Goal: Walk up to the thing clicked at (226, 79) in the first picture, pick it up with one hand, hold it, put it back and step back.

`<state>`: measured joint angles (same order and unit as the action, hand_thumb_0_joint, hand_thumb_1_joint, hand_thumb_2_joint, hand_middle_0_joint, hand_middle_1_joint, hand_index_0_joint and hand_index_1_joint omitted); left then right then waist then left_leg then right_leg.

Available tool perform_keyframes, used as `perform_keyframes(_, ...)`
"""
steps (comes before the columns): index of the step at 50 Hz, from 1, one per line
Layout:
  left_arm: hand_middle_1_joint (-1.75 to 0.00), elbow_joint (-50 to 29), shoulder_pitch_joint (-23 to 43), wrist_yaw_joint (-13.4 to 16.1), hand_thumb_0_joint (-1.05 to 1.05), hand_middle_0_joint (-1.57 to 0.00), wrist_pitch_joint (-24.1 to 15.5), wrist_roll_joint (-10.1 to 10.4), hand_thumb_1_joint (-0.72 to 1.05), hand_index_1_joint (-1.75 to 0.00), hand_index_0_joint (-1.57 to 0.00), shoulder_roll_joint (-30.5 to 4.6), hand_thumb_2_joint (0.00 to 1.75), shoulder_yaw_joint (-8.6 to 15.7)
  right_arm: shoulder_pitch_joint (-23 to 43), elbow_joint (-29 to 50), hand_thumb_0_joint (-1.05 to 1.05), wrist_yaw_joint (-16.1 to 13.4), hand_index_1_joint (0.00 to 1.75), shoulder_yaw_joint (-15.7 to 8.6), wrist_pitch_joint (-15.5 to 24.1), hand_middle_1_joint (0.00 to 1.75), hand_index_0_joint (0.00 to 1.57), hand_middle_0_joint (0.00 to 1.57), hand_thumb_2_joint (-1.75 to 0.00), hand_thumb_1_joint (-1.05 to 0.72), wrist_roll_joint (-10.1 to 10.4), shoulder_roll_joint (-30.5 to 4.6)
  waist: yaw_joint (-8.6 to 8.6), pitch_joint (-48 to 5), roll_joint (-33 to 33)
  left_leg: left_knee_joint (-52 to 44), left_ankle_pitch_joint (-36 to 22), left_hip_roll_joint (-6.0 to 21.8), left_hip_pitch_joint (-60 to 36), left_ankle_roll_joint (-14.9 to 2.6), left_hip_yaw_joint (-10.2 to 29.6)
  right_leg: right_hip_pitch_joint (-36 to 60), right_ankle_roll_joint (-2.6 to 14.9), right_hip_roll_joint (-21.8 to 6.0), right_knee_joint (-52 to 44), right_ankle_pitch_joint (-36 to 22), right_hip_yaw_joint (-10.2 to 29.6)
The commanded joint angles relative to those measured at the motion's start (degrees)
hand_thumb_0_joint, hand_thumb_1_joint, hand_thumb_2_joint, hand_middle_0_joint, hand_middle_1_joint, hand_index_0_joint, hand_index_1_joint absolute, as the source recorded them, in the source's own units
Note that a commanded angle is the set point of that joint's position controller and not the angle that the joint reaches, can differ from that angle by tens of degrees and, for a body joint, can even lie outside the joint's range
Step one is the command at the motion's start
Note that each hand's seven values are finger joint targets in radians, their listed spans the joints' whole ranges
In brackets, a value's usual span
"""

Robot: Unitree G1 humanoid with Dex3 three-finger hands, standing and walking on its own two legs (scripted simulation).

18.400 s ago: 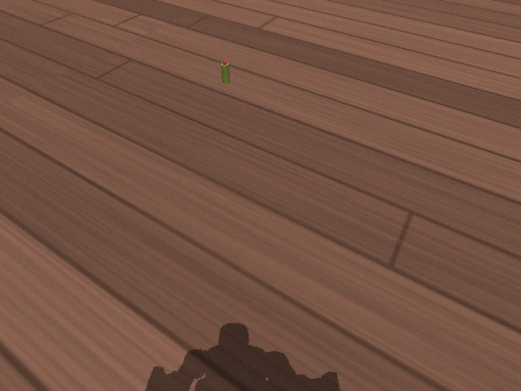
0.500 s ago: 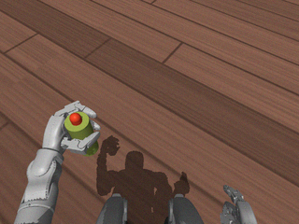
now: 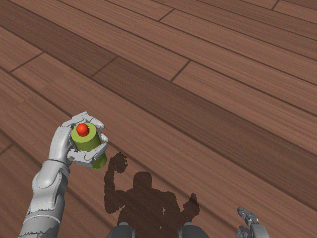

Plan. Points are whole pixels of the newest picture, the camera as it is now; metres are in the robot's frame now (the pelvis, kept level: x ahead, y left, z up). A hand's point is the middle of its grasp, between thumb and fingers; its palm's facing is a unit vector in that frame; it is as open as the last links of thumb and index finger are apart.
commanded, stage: lift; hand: left
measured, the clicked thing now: (90, 145) +0.33 +0.17 +0.03
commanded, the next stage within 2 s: hold in 0.20 s
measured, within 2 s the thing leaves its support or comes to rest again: neither
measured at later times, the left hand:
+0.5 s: hand (93, 137) +0.33 +0.15 +0.07, palm faces -0.14 -0.99 +0.01, open 7.5 cm
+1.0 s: hand (91, 135) +0.33 +0.15 +0.08, palm faces -0.14 -0.99 +0.01, open 7.5 cm
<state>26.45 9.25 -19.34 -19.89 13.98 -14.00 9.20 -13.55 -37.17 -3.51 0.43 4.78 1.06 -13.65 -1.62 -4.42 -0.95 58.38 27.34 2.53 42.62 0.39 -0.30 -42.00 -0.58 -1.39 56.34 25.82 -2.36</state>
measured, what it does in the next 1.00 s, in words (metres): stands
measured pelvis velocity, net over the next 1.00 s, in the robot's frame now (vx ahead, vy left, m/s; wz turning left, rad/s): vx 0.00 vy -0.01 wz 0.00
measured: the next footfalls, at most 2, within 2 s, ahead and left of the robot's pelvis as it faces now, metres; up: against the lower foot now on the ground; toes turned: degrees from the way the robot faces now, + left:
none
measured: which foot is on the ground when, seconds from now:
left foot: down 0.00-1.00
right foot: down 0.00-1.00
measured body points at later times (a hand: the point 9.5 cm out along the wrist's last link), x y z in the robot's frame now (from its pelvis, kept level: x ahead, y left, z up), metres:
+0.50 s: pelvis +0.01 -0.01 +0.02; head +0.05 -0.01 +0.47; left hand +0.33 +0.21 +0.07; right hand +0.13 -0.26 -0.09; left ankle +0.01 +0.12 -0.68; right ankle +0.02 -0.13 -0.68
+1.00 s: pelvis +0.00 -0.01 +0.03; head +0.04 -0.01 +0.48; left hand +0.33 +0.21 +0.09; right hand +0.14 -0.26 -0.08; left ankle +0.01 +0.12 -0.68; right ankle +0.02 -0.13 -0.68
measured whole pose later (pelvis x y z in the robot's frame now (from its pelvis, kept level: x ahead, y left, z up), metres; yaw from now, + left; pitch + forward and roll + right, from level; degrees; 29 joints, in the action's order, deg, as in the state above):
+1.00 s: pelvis +0.00 -0.01 +0.03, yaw +0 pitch +6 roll -1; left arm 29.5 10.3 -19.0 -19.7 13.3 -13.1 9.2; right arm -13.4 -38.2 -4.5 0.5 2.9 0.9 -13.4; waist -1.4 -2.4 -1.1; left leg 47.8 23.3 2.5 30.5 0.9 -0.7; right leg -30.3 -0.2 -1.1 46.5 22.1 -2.2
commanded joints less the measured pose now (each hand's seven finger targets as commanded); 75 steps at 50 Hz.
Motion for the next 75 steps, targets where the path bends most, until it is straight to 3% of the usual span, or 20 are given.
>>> perform_keyframes(1,-1.35,-11.77,15.18,-0.4,0.0,-1.28,-4.35,1.22,0.45,-1.34,-1.3,-8.09,1.22,3.12,-0.01,6.54,0.0,-0.74,0.3,-3.43,2.08,0.3,0.2,0.2,-0.89,-0.89,0.16,-8.27,-0.09,-16.71,-1.07,-9.69,-15.07,-1.44,-12.27,-0.46,0.84,9.72,1.68,1.68,-8.69,-15.87,0.23)
perform_keyframes(9,-1.37,-10.02,16.5,-1.0,0.0,-1.3,-4.73,1.36,0.5,-1.36,-1.32,-8.0,1.24,3.51,-0.18,6.06,0.0,-1.06,0.3,-3.4,1.17,0.3,0.2,0.2,-0.89,-0.89,-0.2,-8.08,-0.26,-17.13,0.44,-10.61,-18.29,-1.61,-13.43,-0.71,0.29,13.44,1.36,1.7,-10.53,-19.96,0.43)
perform_keyframes(14,-1.38,-8.64,16.13,-1.38,0.0,-1.31,-4.83,1.27,0.47,-1.37,-1.33,-7.41,1.25,3.0,0.43,6.23,0.0,-1.13,0.3,-3.38,0.96,0.3,0.2,0.2,-0.89,-0.89,-0.12,-8.18,-0.34,-14.74,0.89,-12.36,-14.87,-1.67,-13.83,-0.75,0.18,13.46,1.36,1.67,-12.06,-16.71,0.43)
perform_keyframes(16,-1.4,-8.82,16.45,-1.26,0.0,-1.3,-4.88,1.46,0.46,-1.39,-1.31,-8.53,1.25,4.24,0.73,6.27,0.0,-1.19,0.3,-3.22,0.98,0.3,0.2,0.2,-0.89,-0.89,-0.1,-7.93,0.24,-15.61,0.84,-12.49,-14.89,-1.9,-13.58,-0.86,-0.09,15.33,1.14,1.42,-12.72,-17.11,0.7)
perform_keyframes(21,-1.38,-9.85,16.53,-0.76,0.0,-1.28,-4.86,1.1,0.41,-1.38,-1.29,-6.97,1.23,2.61,0.47,6.13,0.0,-1.36,0.3,-3.21,0.6,0.3,0.2,0.2,-0.89,-0.89,-0.21,-7.86,-0.05,-16.05,-0.46,-12.85,-18.52,-1.73,-16.39,-0.65,-0.33,15.55,1.23,1.58,-12.95,-20.48,0.71)
perform_keyframes(29,-1.39,-9.64,16.44,-0.39,0.0,-1.29,-4.61,1.13,0.45,-1.38,-1.3,-7.43,1.24,3.28,1.05,6.24,0.0,-1.42,0.3,-3.28,0.59,0.3,0.2,0.2,-0.89,-0.89,0.01,-8.11,0.09,-13.2,0.08,-15.36,-15.48,-1.53,-16.8,-0.59,0.14,15.85,1.42,1.83,-14.23,-16.89,0.21)
perform_keyframes(42,-1.39,-12.0,17.98,0.56,0.0,-1.29,-4.08,0.77,0.45,-1.38,-1.31,-8.35,1.23,3.8,1.45,6.28,0.0,-1.53,0.3,-2.91,0.41,0.3,0.2,0.2,-0.9,-0.89,0.03,-7.31,0.57,-14.16,0.03,-16.37,-16.91,-1.93,-18.13,-0.83,-0.62,19.29,1.07,1.38,-16.44,-19.34,0.8)
perform_keyframes(44,-1.39,-9.15,16.47,0.44,0.0,-1.3,-3.72,0.66,0.43,-1.39,-1.31,-6.4,1.23,2.22,1.82,6.22,0.0,-1.59,0.3,-2.95,0.44,0.3,0.2,0.2,-0.9,-0.89,0.09,-7.6,0.09,-10.94,1.05,-17.26,-15.18,-1.71,-17.74,-0.8,-0.39,17.98,1.28,1.59,-16.68,-17.16,0.45)
perform_keyframes(47,-1.38,-10.7,17.98,0.51,0.0,-1.29,-3.94,0.62,0.43,-1.38,-1.3,-8.16,1.22,3.42,1.8,6.21,0.0,-1.61,0.3,-3.02,0.49,0.3,0.2,0.2,-0.9,-0.89,0.14,-7.62,0.4,-13.68,-0.39,-17.22,-15.98,-1.88,-19.46,-0.76,-0.5,18.88,1.26,1.51,-16.93,-17.85,0.66)
perform_keyframes(50,-1.39,-11.39,18.75,0.16,0.0,-1.29,-3.79,0.96,0.44,-1.38,-1.3,-7.03,1.23,2.17,1.54,5.9,0.0,-1.55,0.3,-2.8,0.71,0.3,0.2,0.2,-0.9,-0.89,0.08,-7.34,-0.1,-12.58,0.61,-17.15,-16.5,-1.92,-19.05,-0.99,-0.49,19.15,1.02,1.4,-17.21,-18.92,0.75)
perform_keyframes(52,-1.39,-7.55,16.55,0.08,0.0,-1.3,-3.31,0.83,0.43,-1.38,-1.32,-7.08,1.22,3.09,1.39,5.99,0.0,-1.54,0.3,-3.05,0.68,0.3,0.2,0.2,-0.9,-0.9,0.16,-7.73,-0.15,-11.65,1.8,-17.56,-15.99,-1.76,-18.68,-1.02,-0.3,18.77,1.11,1.55,-17.24,-18.06,0.51)
perform_keyframes(53,-1.39,-11.83,19.31,0.22,0.0,-1.3,-3.87,0.88,0.42,-1.38,-1.31,-9.01,1.22,4.09,1.65,6.07,0.0,-1.55,0.3,-2.96,0.6,0.3,0.2,0.2,-0.9,-0.89,0.07,-7.58,0.52,-14.35,-0.26,-17.54,-16.77,-1.81,-19.71,-0.88,-0.4,19.77,1.16,1.46,-17.13,-18.83,0.64)
perform_keyframes(55,-1.39,-6.15,16.47,0.13,0.0,-1.3,-3.28,0.72,0.44,-1.38,-1.31,-6.25,1.21,2.51,1.65,5.91,0.0,-1.55,0.3,-2.92,0.63,0.3,0.2,0.2,-0.9,-0.89,0.07,-7.62,-0.3,-10.56,1.94,-17.75,-16.48,-1.63,-18.62,-0.93,-0.23,18.53,1.21,1.77,-17.1,-18.19,0.28)
perform_keyframes(57,-1.4,-9.78,19.31,0.24,0.0,-1.31,-3.84,0.67,0.45,-1.39,-1.32,-8.48,1.23,3.82,1.51,5.94,0.0,-1.39,0.3,-2.99,0.68,0.3,0.2,0.2,-0.9,-0.89,0.02,-7.48,0.42,-12.8,0.36,-17.66,-15.75,-1.78,-18.69,-0.94,-0.28,19.15,1.24,1.6,-17.21,-17.57,0.46)
perform_keyframes(58,-1.39,-5.75,15.59,0.14,0.0,-1.3,-3.55,0.6,0.45,-1.38,-1.32,-7.2,1.22,3.46,1.49,5.83,0.0,-1.38,0.3,-3.0,0.65,0.3,0.2,0.2,-0.9,-0.89,0.06,-7.49,0.26,-11.87,1.54,-17.55,-16.01,-1.8,-18.2,-0.96,-0.37,19.35,1.24,1.61,-17.09,-17.89,0.43)
perform_keyframes(60,-1.4,-12.29,19.32,0.12,0.0,-1.31,-4.55,0.83,0.44,-1.39,-1.32,-8.13,1.22,3.18,1.71,6.38,0.0,-1.33,0.3,-2.93,0.66,0.3,0.2,0.2,-0.9,-0.89,-0.01,-7.44,0.78,-14.85,-0.32,-17.54,-16.61,-1.99,-19.53,-0.85,-0.68,20.87,1.28,1.42,-17.37,-18.67,0.84)
perform_keyframes(64,-1.4,-10.92,19.45,0.3,0.0,-1.31,-3.71,0.59,0.46,-1.39,-1.33,-6.06,1.22,1.13,1.45,5.98,0.0,-1.34,0.3,-2.82,0.85,0.3,0.2,0.2,-0.9,-0.9,0.14,-7.27,-0.31,-12.97,-0.32,-18.24,-16.72,-1.6,-20.58,-0.69,-0.07,19.07,1.44,1.87,-17.32,-18.24,0.2)
perform_keyframes(66,-1.4,-8.56,17.01,0.59,0.0,-1.31,-3.36,0.68,0.45,-1.39,-1.32,-7.9,1.22,3.79,1.68,5.71,0.0,-1.34,0.3,-3.21,0.83,0.3,0.2,0.2,-0.9,-0.9,0.28,-7.72,0.44,-11.95,0.78,-18.49,-15.23,-1.6,-19.26,-0.84,-0.05,18.5,1.45,1.91,-17.73,-16.54,0.11)
perform_keyframes(69,-1.4,-7.99,16.9,0.46,0.0,-1.31,-3.69,0.71,0.45,-1.39,-1.32,-6.2,1.22,2.29,1.89,6.02,0.0,-1.24,0.3,-3.03,0.87,0.3,0.2,0.2,-0.9,-0.89,0.24,-7.71,-0.01,-9.4,1.24,-19.24,-11.8,-1.6,-18.06,-0.86,-0.09,17.54,1.55,1.91,-18.1,-13.39,0.09)
perform_keyframes(75,-1.38,-11.26,17.08,1.0,0.0,-1.29,-3.94,0.8,0.43,-1.37,-1.31,-7.74,1.2,3.44,1.59,5.99,0.0,-1.23,0.3,-3.02,1.26,0.3,0.2,0.2,-0.9,-0.9,0.37,-7.52,0.48,-12.38,0.72,-18.78,-15.06,-1.61,-19.87,-0.74,0.03,19.29,1.4,1.95,-17.64,-16.36,0.15)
